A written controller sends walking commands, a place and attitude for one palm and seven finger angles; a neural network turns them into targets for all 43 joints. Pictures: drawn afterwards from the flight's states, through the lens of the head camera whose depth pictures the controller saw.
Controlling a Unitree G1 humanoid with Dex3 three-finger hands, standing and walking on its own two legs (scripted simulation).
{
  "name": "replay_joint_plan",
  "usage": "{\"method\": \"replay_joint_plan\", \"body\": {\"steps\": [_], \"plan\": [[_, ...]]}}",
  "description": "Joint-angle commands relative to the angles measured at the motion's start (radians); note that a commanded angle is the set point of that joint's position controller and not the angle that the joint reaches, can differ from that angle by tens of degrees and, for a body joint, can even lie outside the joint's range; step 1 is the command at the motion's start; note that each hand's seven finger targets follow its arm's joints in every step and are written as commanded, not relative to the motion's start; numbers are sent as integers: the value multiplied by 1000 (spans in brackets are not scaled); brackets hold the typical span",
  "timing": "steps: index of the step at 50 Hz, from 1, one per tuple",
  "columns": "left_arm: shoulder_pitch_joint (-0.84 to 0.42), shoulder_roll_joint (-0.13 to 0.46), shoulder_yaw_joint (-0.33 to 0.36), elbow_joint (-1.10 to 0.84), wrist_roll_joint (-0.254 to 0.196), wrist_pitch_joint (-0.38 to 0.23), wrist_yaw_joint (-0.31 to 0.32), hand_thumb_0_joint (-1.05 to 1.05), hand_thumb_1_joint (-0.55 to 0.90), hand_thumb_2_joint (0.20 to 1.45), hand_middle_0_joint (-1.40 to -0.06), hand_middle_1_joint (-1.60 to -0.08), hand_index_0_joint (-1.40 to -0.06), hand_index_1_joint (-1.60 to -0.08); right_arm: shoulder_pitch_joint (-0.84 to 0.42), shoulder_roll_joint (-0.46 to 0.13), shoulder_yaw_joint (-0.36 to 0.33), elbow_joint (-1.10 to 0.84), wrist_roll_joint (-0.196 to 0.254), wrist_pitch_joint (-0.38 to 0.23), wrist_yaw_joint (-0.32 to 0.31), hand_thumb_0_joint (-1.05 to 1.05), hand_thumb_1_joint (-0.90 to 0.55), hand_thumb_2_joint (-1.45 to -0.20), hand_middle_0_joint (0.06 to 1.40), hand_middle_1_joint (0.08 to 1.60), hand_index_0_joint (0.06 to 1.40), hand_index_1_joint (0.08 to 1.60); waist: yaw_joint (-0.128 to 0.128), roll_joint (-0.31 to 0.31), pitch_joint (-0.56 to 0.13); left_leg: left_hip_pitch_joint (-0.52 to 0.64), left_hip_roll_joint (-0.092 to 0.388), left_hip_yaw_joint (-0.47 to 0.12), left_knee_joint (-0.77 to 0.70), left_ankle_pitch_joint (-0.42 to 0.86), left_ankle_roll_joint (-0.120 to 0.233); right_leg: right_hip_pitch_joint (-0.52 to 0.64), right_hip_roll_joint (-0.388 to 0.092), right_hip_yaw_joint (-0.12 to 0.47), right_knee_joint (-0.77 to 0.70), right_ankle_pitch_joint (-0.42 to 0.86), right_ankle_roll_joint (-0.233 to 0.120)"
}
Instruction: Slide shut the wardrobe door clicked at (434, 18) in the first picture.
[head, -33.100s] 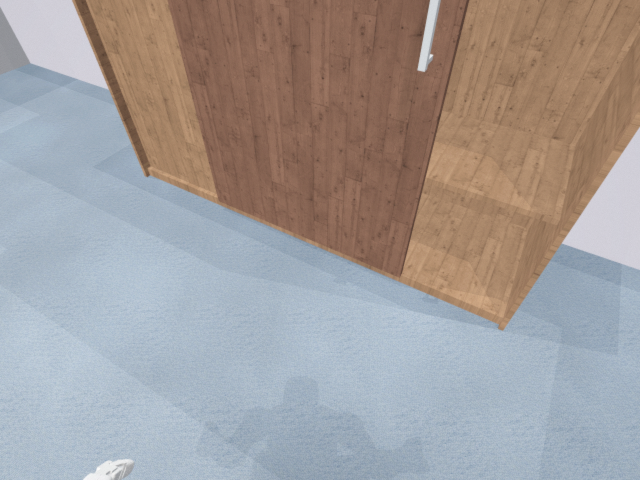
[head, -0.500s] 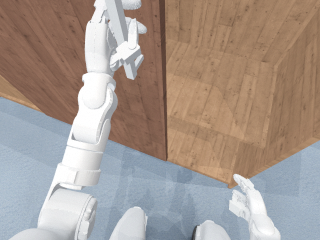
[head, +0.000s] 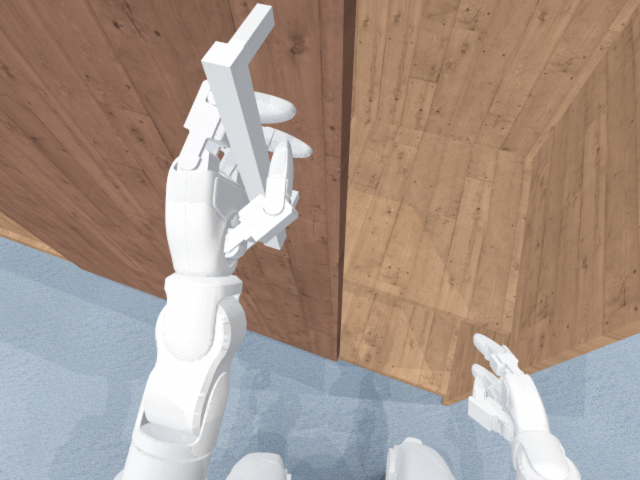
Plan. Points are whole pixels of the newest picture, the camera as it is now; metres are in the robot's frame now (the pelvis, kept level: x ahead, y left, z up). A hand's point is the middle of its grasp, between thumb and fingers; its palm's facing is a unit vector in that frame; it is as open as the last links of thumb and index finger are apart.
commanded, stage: step sideways, sliding the door along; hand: left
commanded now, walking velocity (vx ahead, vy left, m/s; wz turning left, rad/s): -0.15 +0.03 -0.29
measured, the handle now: (268, 156) +0.35 +0.11 +0.21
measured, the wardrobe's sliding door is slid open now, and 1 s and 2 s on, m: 0.31 0.23 0.11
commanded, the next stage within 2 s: none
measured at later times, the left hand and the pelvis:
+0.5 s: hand (352, 238) +0.29 +0.03 +0.21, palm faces -0.25 -0.97 -0.06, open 6.4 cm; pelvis +0.01 +0.00 +0.01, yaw -9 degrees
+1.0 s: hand (395, 236) +0.29 +0.00 +0.21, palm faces -0.02 -1.00 +0.01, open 5.6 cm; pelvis -0.07 -0.08 +0.01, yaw -7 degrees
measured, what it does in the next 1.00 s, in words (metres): steps to the right: right foot, then left foot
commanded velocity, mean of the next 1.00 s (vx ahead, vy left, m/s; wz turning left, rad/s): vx -0.17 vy -0.24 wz -0.12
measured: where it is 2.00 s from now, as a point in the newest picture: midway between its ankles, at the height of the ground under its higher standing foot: outside the picture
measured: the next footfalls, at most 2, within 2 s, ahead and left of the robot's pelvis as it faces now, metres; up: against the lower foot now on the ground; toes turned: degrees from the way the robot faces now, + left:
right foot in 0.66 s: +0.07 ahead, -0.17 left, +0.00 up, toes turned -11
left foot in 0.86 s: -0.03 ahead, +0.05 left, +0.00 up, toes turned -1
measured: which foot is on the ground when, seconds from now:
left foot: down 0.00-0.68, up 0.70-0.84, down 0.86-1.00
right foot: down 0.00-0.26, up 0.28-0.64, down 0.66-0.86, up 0.88-1.00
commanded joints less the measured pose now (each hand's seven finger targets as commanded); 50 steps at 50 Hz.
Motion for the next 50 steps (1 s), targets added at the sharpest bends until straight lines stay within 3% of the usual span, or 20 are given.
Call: {"method": "replay_joint_plan", "body": {"steps": [1, 4, 5, 7, 9, 11, 12, 13, 14, 23, 31, 33, 34, 35, 37, 41, 42, 43, 44, 50], "plan": [[-364, -188, -486, -411, -8, -180, -126, 0, 900, 900, -450, -1400, -450, -1400, -53, -59, 26, -171, 2, -68, 16, 0, -900, -900, 200, 300, 200, 300, -169, 169, -486, 427, 191, 34, 65, 1037, 152, -62, 11, -77, -124, 87, 4], [-332, -183, -513, -456, 0, -181, -137, 0, 900, 900, -450, -1400, -450, -1400, -64, -53, 44, -181, 6, -81, 15, 0, -900, -900, 200, 300, 200, 300, -160, 107, -480, 321, 154, 68, 257, 906, 129, 118, 25, -105, -330, 402, 12], [-330, -89, -428, -425, 12, -184, -128, 0, 900, 900, -450, -1400, -450, -1400, -70, -60, 38, -154, 7, -77, 2, 0, -900, -900, 200, 300, 200, 300, -166, 19, -474, 245, 131, 61, 290, 846, 109, 210, 7, -80, -361, 643, 9], [-260, -43, -363, -424, 11, -183, -121, 0, 900, 900, -450, -1400, -450, -1400, -60, -66, 17, -145, -5, -63, -19, 0, -900, -900, 200, 300, 200, 300, -176, -307, -508, -17, 0, 16, 412, 519, 54, 393, -125, 179, -303, 1448, -99], [-190, -56, -341, -410, 12, -172, -101, 0, 900, 900, -450, -1400, -450, -1400, -52, -40, 16, -140, -17, -57, -26, 0, -900, -900, 200, 300, 200, 300, -149, -455, -510, -186, -54, -69, 324, -132, 58, 517, -240, 316, -271, 1746, -199], [-159, -66, -358, -438, -1, -182, -105, 0, 900, 900, -450, -1400, -450, -1400, -83, -38, 28, -104, -32, -50, -26, 0, -900, -900, 200, 300, 200, 300, -169, -245, -519, -22, 11, -47, -143, 144, 55, 414, -149, 173, -157, 1428, -100], [-205, -53, -360, -487, 2, -203, -117, 0, 900, 900, -450, -1400, -450, -1400, -91, -71, 18, -96, -38, -38, -24, 0, -900, -900, 200, 300, 200, 300, -202, -87, -536, 214, 97, -95, -227, 703, 73, 215, -40, 85, -25, 1060, -30], [-212, -29, -355, -466, 1, -224, -130, 0, 900, 900, -450, -1400, -450, -1400, -120, -83, -1, -116, -42, -39, -12, 0, -900, -900, 200, 300, 200, 300, -179, 139, -541, 401, 304, -204, -176, 1231, 150, -38, 4, 6, 140, 227, 5], [-198, -18, -328, -387, 33, -240, -131, 0, 900, 900, -450, -1400, -450, -1400, -117, -89, -3, -123, -47, -22, 6, 0, -900, -900, 200, 300, 200, 300, -160, 110, -562, 395, 373, -219, -101, 1356, 205, -84, 0, 43, 225, -156, -2], [-335, 1, -277, -312, 40, -159, -122, 0, 900, 900, -450, -1400, -450, -1400, -80, -44, 16, -136, -24, -11, 13, 0, -900, -900, 200, 300, 200, 300, -182, 208, -392, 418, 299, 30, -100, 1082, 140, -146, 29, -82, 20, 16, 25], [-386, 48, -204, -258, 0, -139, -114, 0, 900, 900, -450, -1400, -450, -1400, -182, -30, 24, -126, -6, -33, -7, 0, -900, -900, 200, 300, 200, 300, -154, 145, -348, 53, 287, -8, 56, 613, 105, 252, 2, -47, -251, 264, 27], [-450, 89, -183, -285, 0, -137, -110, 0, 900, 900, -450, -1400, -450, -1400, -176, -8, 22, -118, 6, -32, -15, 0, -900, -900, 200, 300, 200, 300, -161, -130, -348, -27, 105, 28, 226, 184, 61, 241, -104, 81, -427, 695, 2], [-423, 133, -150, -285, -10, -123, -98, 0, 900, 900, -450, -1400, -450, -1400, -171, 9, 18, -116, 6, -41, -26, 0, -900, -900, 200, 300, 200, 300, -153, -307, -404, -70, -51, 9, 357, -190, 45, 206, -239, 312, -550, 880, -57], [-351, 150, -117, -269, -13, -101, -74, 0, 900, 900, -450, -1400, -450, -1400, -136, -5, 7, -87, -5, -52, -29, 0, -900, -900, 200, 300, 200, 300, -148, -336, -431, -72, -107, -73, 471, -301, 59, 159, -312, 420, -609, 903, -128], [-379, 95, -135, -351, -35, -103, -80, 0, 900, 900, -450, -1400, -450, -1400, -114, -1, -6, -82, 2, -59, -13, 0, -900, -900, 200, 300, 200, 300, -161, -357, -530, -113, -83, -140, 435, -287, 44, 343, -273, 356, -494, 943, -136], [-465, 89, -113, -327, -33, -157, -81, 0, 900, 900, -450, -1400, -450, -1400, -96, -33, -7, -38, -14, -28, -12, 0, -900, -900, 200, 300, 200, 300, -206, -157, -639, 122, -47, 2, -166, 193, 28, 376, -123, 88, -339, 801, -74], [-491, 94, -118, -314, -35, -172, -87, 0, 900, 900, -450, -1400, -450, -1400, -105, -48, -24, -65, -13, -21, -16, 0, -900, -900, 200, 300, 200, 300, -196, -60, -640, 226, 57, -54, -203, 394, 44, 306, -75, 73, -270, 681, -48], [-521, 85, -128, -306, -42, -182, -97, 0, 900, 900, -450, -1400, -450, -1400, -102, -91, -45, -96, -19, -16, -10, 0, -900, -900, 200, 300, 200, 300, -188, 107, -600, 330, 273, -258, -199, 777, 124, 114, -14, 31, -153, 363, -6], [-502, 77, -126, -232, -32, -177, -112, 0, 900, 900, -450, -1400, -450, -1400, -106, -94, -58, -119, -17, -9, 6, 0, -900, -900, 200, 300, 200, 300, -160, 145, -572, 377, 393, -300, -134, 1072, 210, -18, 6, 39, -12, 0, -2], [-629, 3, -164, -91, -33, -128, -117, 0, 900, 900, -450, -1400, -450, -1400, -97, -92, -36, -105, -15, 23, 16, 0, -900, -900, 200, 300, 200, 300, -153, 188, -477, 352, 273, -92, -86, 951, 170, -11, 19, -11, -4, 5, 13]]}}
